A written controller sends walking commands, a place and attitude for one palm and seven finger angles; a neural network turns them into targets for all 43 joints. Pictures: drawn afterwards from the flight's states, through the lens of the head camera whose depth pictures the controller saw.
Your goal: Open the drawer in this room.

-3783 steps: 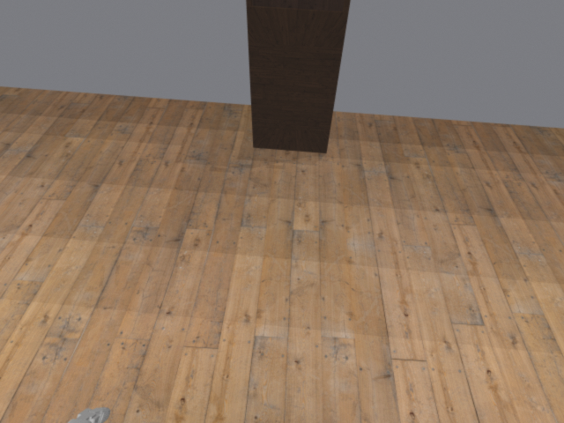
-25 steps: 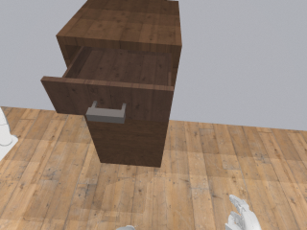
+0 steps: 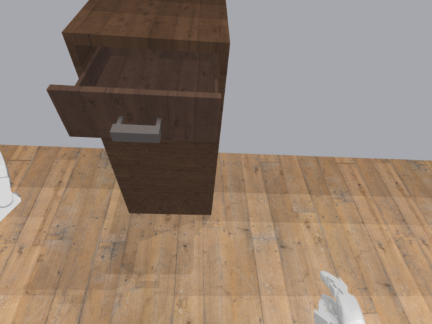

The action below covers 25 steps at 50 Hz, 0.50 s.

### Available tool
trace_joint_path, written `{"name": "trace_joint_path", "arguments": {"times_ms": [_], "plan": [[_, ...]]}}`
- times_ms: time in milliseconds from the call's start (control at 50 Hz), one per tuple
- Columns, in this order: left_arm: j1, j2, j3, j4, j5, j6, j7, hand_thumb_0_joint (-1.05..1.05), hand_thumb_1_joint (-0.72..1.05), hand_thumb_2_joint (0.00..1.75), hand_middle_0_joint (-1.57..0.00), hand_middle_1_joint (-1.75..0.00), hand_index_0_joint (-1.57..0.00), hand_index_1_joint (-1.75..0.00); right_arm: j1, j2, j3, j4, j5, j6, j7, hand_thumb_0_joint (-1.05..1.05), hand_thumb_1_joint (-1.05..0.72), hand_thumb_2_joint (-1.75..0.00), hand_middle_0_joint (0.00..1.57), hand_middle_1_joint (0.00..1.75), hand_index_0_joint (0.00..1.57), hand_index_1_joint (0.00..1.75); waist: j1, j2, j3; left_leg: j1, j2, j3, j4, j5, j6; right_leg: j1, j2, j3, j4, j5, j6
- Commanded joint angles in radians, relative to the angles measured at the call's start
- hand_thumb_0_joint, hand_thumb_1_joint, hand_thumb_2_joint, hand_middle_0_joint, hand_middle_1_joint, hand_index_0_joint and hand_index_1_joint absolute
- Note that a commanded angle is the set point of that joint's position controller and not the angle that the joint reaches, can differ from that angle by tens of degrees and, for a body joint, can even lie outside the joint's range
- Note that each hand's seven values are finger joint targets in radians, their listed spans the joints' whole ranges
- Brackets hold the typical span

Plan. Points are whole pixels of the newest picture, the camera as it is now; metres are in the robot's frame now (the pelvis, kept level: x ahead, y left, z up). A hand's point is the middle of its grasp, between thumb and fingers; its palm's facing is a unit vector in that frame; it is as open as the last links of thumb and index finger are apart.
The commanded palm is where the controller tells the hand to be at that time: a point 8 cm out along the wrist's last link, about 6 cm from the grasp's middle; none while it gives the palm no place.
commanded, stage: stop stepping back and stand still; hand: left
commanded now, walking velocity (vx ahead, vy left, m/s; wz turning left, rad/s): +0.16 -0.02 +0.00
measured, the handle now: (138, 127) +0.51 +0.21 +0.05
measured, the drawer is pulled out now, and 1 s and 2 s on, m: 0.19 0.19 0.19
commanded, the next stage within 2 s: let the arm hang, fingers relaxed in 0.68 s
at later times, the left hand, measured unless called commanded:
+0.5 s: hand out of the picture +0.12 +0.23 +0.23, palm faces +0.51 -0.77 -0.39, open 7.4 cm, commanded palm +0.05 +0.28 +0.24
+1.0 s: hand out of the picture +0.04 +0.23 -0.11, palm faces +0.05 -0.94 -0.34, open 7.4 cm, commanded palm none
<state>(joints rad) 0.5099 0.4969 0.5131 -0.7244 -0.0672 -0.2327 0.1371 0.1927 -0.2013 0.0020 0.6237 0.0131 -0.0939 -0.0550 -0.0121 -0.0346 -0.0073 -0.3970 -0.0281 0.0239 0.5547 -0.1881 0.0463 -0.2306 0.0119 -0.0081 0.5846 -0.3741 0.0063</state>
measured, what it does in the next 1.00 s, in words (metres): steps on the spot: left foot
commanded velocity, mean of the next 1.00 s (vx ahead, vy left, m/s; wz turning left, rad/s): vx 0.07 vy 0.01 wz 0.00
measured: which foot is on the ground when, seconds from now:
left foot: down 0.00-0.20, up 0.22-0.42, down 0.44-1.00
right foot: down 0.00-1.00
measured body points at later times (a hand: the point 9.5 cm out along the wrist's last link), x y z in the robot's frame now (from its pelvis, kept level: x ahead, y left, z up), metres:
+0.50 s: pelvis -0.07 -0.01 +0.00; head -0.08 -0.02 +0.45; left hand +0.09 +0.27 +0.25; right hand +0.08 -0.26 -0.08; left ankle -0.06 +0.13 -0.73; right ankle -0.06 -0.09 -0.73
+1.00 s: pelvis -0.09 +0.01 -0.01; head -0.08 -0.02 +0.44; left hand +0.03 +0.28 -0.09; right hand +0.06 -0.24 -0.14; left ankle -0.06 +0.13 -0.73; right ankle -0.06 -0.09 -0.73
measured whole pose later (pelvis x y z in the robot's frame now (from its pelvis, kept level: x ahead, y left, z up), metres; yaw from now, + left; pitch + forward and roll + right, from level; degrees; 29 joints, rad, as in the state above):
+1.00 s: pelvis -0.09 +0.01 -0.01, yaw +3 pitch -1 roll +1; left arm 0.22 0.24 0.04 0.64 0.04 0.07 0.00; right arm 0.11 -0.27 -0.01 0.84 -0.03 -0.01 0.00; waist -0.03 0.06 0.03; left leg -0.34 0.01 0.03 0.62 -0.27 0.00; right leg -0.34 -0.04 -0.08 0.66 -0.32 -0.03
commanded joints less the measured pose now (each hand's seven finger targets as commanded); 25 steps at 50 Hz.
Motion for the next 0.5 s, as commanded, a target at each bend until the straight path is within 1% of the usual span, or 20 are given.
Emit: {"name": "trace_joint_path", "arguments": {"times_ms": [0,20,40,60,100,120,140,160,180,200,220,240,260,280,320,360,400,440,460,480], "plan": [[-0.011,0.147,0.107,-0.24,-0.01,-0.034,0.017,0.0,0.9,0.9,-0.2,-0.3,-0.2,-0.3,-0.051,-0.122,-0.047,-0.174,-0.019,-0.082,0.01,0.0,-0.9,-0.9,0.2,0.3,0.2,0.3,0.007,0.312,-0.192,0.213,0.281,-0.363,-0.33,0.185,0.027,-0.074,0.035,0.025,0.218,-0.173,0.004],[-0.009,0.162,0.123,-0.281,-0.006,-0.043,0.025,0.0,0.9,0.9,-0.2,-0.3,-0.2,-0.3,-0.053,-0.117,-0.047,-0.18,-0.017,-0.091,0.011,0.0,-0.9,-0.9,0.2,0.3,0.2,0.3,0.012,0.276,-0.19,0.192,0.273,-0.351,-0.33,0.015,0.052,-0.066,0.021,0.04,0.185,-0.136,-0.005],[0.036,0.138,0.109,-0.263,0.0,-0.036,0.029,0.0,0.9,0.9,-0.2,-0.3,-0.2,-0.3,-0.053,-0.112,-0.041,-0.184,-0.014,-0.093,0.012,0.0,-0.9,-0.9,0.2,0.3,0.2,0.3,0.007,0.241,-0.17,0.134,0.244,-0.304,-0.353,-0.144,0.05,-0.027,0.017,0.017,0.13,-0.105,-0.007],[0.085,0.118,0.104,-0.238,0.0,-0.025,0.034,0.0,0.9,0.9,-0.2,-0.3,-0.2,-0.3,-0.062,-0.111,-0.037,-0.191,-0.011,-0.09,0.013,0.0,-0.9,-0.9,0.2,0.3,0.2,0.3,0.006,0.24,-0.153,0.067,0.212,-0.255,-0.391,-0.289,0.029,0.037,0.03,-0.022,0.066,-0.094,-0.009],[0.105,0.116,0.103,-0.207,0.004,-0.01,0.037,0.0,0.9,0.9,-0.2,-0.3,-0.2,-0.3,-0.077,-0.122,-0.034,-0.2,-0.009,-0.075,0.006,0.0,-0.9,-0.9,0.2,0.3,0.2,0.3,0.0,0.278,-0.088,-0.119,0.168,-0.185,-0.428,-0.456,-0.023,0.188,0.054,-0.089,-0.053,-0.06,-0.022],[0.102,0.149,0.125,-0.202,0.008,-0.01,0.038,0.0,0.9,0.9,-0.2,-0.3,-0.2,-0.3,-0.08,-0.124,-0.037,-0.203,-0.012,-0.065,0.001,0.0,-0.9,-0.9,0.2,0.3,0.2,0.3,0.0,0.241,-0.082,-0.143,0.134,-0.145,-0.376,-0.44,-0.037,0.215,0.039,-0.073,-0.123,-0.053,-0.031],[0.087,0.136,0.115,-0.17,0.01,-0.01,0.037,0.0,0.9,0.9,-0.2,-0.3,-0.2,-0.3,-0.076,-0.114,-0.036,-0.197,-0.016,-0.054,0.002,0.0,-0.9,-0.9,0.2,0.3,0.2,0.3,-0.007,0.16,-0.06,-0.113,0.089,-0.102,-0.255,-0.366,-0.053,0.157,-0.012,-0.023,-0.235,-0.093,-0.057],[0.063,0.154,0.128,-0.143,0.01,-0.014,0.037,0.0,0.9,0.9,-0.2,-0.3,-0.2,-0.3,-0.07,-0.112,-0.041,-0.187,-0.023,-0.043,0.004,0.0,-0.9,-0.9,0.2,0.3,0.2,0.3,-0.012,0.035,-0.059,-0.018,0.05,-0.058,-0.057,-0.252,-0.065,0.021,-0.123,0.129,-0.352,-0.169,-0.11],[0.019,0.153,0.117,-0.151,0.006,-0.017,0.038,0.0,0.9,0.9,-0.2,-0.3,-0.2,-0.3,-0.062,-0.123,-0.054,-0.172,-0.019,-0.036,0.003,0.0,-0.9,-0.9,0.2,0.3,0.2,0.3,-0.007,-0.101,-0.061,0.037,0.016,-0.052,0.208,-0.178,-0.073,-0.146,-0.272,0.358,-0.46,-0.37,-0.168],[-0.022,0.144,0.106,-0.145,0.01,-0.012,0.043,0.0,0.9,0.9,-0.2,-0.3,-0.2,-0.3,-0.056,-0.127,-0.057,-0.158,-0.02,-0.03,0.0,0.0,-0.9,-0.9,0.2,0.3,0.2,0.3,0.001,-0.14,-0.019,-0.029,0.022,-0.053,0.376,-0.167,-0.07,-0.18,-0.341,0.436,-0.486,-0.397,-0.205],[-0.06,0.142,0.105,-0.111,0.011,-0.014,0.046,0.0,0.9,0.9,-0.2,-0.3,-0.2,-0.3,-0.045,-0.136,-0.053,-0.143,-0.024,-0.032,0.001,0.0,-0.9,-0.9,0.2,0.3,0.2,0.3,-0.014,-0.111,-0.012,-0.086,0.029,-0.059,0.454,-0.174,-0.07,-0.166,-0.329,0.426,-0.477,-0.364,-0.201],[-0.08,0.106,0.065,-0.052,0.015,-0.015,0.043,0.0,0.9,0.9,-0.2,-0.3,-0.2,-0.3,-0.032,-0.129,-0.045,-0.135,-0.022,-0.035,-0.002,0.0,-0.9,-0.9,0.2,0.3,0.2,0.3,-0.025,-0.05,0.016,-0.097,0.062,-0.071,0.432,-0.172,-0.06,-0.165,-0.316,0.345,-0.444,-0.311,-0.178],[-0.095,0.097,0.051,-0.007,0.023,-0.017,0.039,0.0,0.9,0.9,-0.2,-0.3,-0.2,-0.3,-0.033,-0.123,-0.04,-0.137,-0.019,-0.035,-0.004,0.0,-0.9,-0.9,0.2,0.3,0.2,0.3,-0.024,-0.047,0.024,-0.077,0.073,-0.047,0.353,-0.153,-0.052,-0.152,-0.279,0.265,-0.419,-0.256,-0.153],[-0.119,0.093,0.032,0.006,0.03,-0.02,0.037,0.0,0.9,0.9,-0.2,-0.3,-0.2,-0.3,-0.052,-0.125,-0.039,-0.138,-0.017,-0.04,-0.011,0.0,-0.9,-0.9,0.2,0.3,0.2,0.3,-0.016,-0.046,0.031,-0.046,0.072,-0.021,0.269,-0.156,-0.042,-0.146,-0.264,0.232,-0.406,-0.227,-0.146],[-0.162,0.097,0.014,0.001,0.035,-0.024,0.041,0.0,0.9,0.9,-0.2,-0.3,-0.2,-0.3,-0.077,-0.128,-0.043,-0.137,-0.016,-0.055,-0.022,0.0,-0.9,-0.9,0.2,0.3,0.2,0.3,0.0,-0.048,0.056,0.022,0.07,0.01,0.109,-0.182,-0.024,-0.139,-0.266,0.223,-0.393,-0.217,-0.146],[-0.13,0.073,-0.005,-0.018,0.038,-0.025,0.045,0.0,0.9,0.9,-0.2,-0.3,-0.2,-0.3,-0.057,-0.12,-0.036,-0.132,-0.02,-0.065,-0.02,0.0,-0.9,-0.9,0.2,0.3,0.2,0.3,0.0,-0.014,0.044,0.118,0.052,0.039,-0.051,-0.158,-0.009,-0.119,-0.23,0.195,-0.351,-0.177,-0.122],[-0.11,0.085,0.006,-0.088,0.032,-0.035,0.047,0.0,0.9,0.9,-0.2,-0.3,-0.2,-0.3,-0.054,-0.129,-0.044,-0.146,-0.017,-0.072,-0.013,0.0,-0.9,-0.9,0.2,0.3,0.2,0.3,0.005,0.032,0.01,0.174,0.081,-0.014,-0.145,-0.12,0.006,-0.066,-0.156,0.139,-0.257,-0.038,-0.073],[-0.071,0.104,0.04,-0.128,0.022,-0.043,0.047,0.0,0.9,0.9,-0.2,-0.3,-0.2,-0.3,-0.06,-0.151,-0.054,-0.162,-0.01,-0.074,-0.007,0.0,-0.9,-0.9,0.2,0.3,0.2,0.3,0.013,0.076,-0.048,0.195,0.155,-0.103,-0.141,0.071,0.018,-0.008,-0.078,0.067,-0.147,0.16,-0.03],[-0.018,0.105,0.051,-0.101,0.02,-0.043,0.042,0.0,0.9,0.9,-0.2,-0.3,-0.2,-0.3,-0.044,-0.131,-0.048,-0.153,-0.002,-0.072,-0.004,0.0,-0.9,-0.9,0.2,0.3,0.2,0.3,0.006,0.101,-0.064,0.156,0.15,-0.082,-0.156,-0.012,0.011,0.004,-0.071,0.051,-0.162,0.087,-0.02],[-0.012,0.105,0.062,-0.116,0.022,-0.04,0.042,0.0,0.9,0.9,-0.2,-0.3,-0.2,-0.3,-0.046,-0.123,-0.041,-0.161,-0.001,-0.072,-0.001,0.0,-0.9,-0.9,0.2,0.3,0.2,0.3,0.004,0.124,-0.032,0.112,0.139,-0.08,-0.173,-0.054,0.008,0.011,-0.054,0.042,-0.168,0.08,-0.018]]}}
